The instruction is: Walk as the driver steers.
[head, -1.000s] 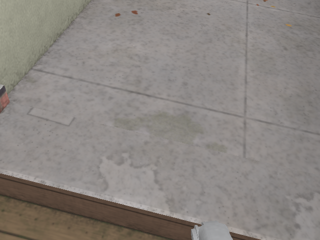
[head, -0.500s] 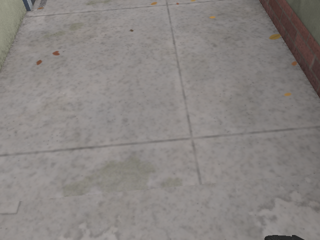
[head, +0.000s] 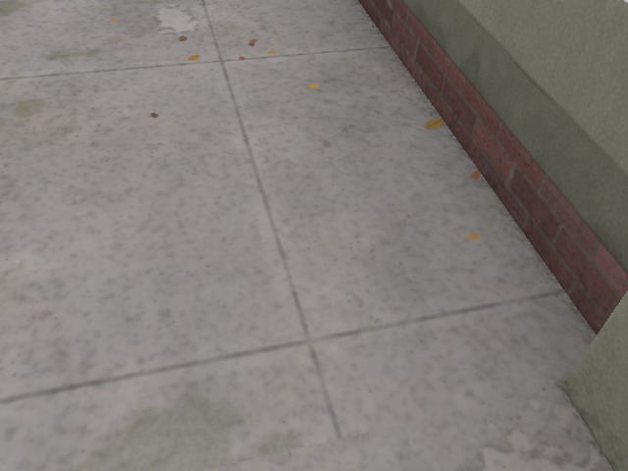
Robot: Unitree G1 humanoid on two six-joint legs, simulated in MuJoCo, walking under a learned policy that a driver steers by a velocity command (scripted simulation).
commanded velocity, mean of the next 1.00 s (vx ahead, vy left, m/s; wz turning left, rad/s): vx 0.00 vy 0.00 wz -0.04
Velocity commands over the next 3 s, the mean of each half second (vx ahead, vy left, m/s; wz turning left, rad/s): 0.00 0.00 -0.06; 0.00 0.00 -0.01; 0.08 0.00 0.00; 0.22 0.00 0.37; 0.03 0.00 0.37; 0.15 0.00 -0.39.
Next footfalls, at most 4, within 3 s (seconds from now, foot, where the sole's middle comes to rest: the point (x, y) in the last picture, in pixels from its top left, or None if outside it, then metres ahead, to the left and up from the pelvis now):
1.90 left None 0.31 0.15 -0.60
2.70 right None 0.44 -0.03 -0.60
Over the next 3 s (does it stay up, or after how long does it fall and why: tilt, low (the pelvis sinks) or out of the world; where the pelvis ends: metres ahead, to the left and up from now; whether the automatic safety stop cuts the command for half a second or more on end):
stays up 0.43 0.08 0.18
